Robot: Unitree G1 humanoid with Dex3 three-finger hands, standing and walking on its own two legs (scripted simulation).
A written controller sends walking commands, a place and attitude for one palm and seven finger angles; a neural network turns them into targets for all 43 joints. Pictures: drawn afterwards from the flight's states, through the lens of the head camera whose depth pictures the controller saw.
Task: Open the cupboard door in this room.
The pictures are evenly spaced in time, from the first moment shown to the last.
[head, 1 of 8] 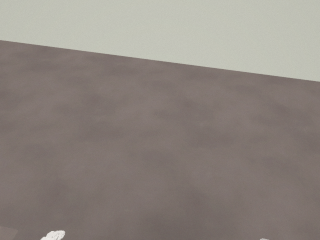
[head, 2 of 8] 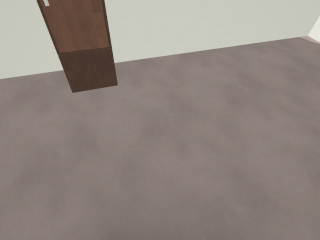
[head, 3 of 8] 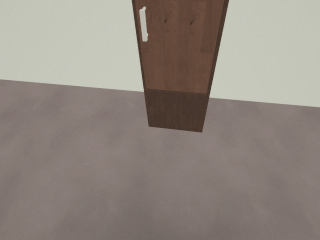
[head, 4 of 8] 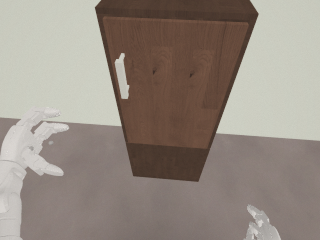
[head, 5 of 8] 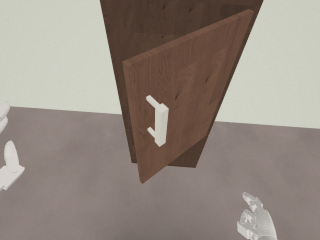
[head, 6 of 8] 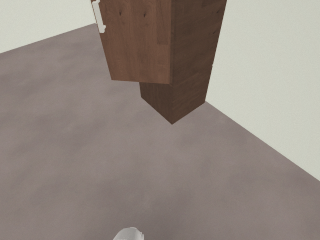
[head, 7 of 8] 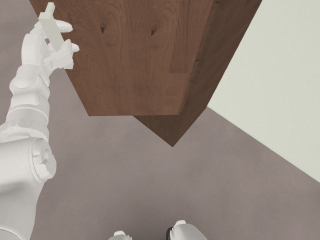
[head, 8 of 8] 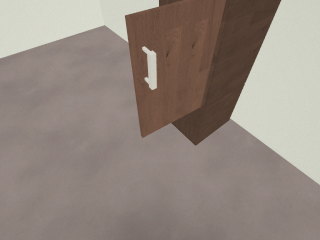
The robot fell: no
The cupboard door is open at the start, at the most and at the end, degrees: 0 86 85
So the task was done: yes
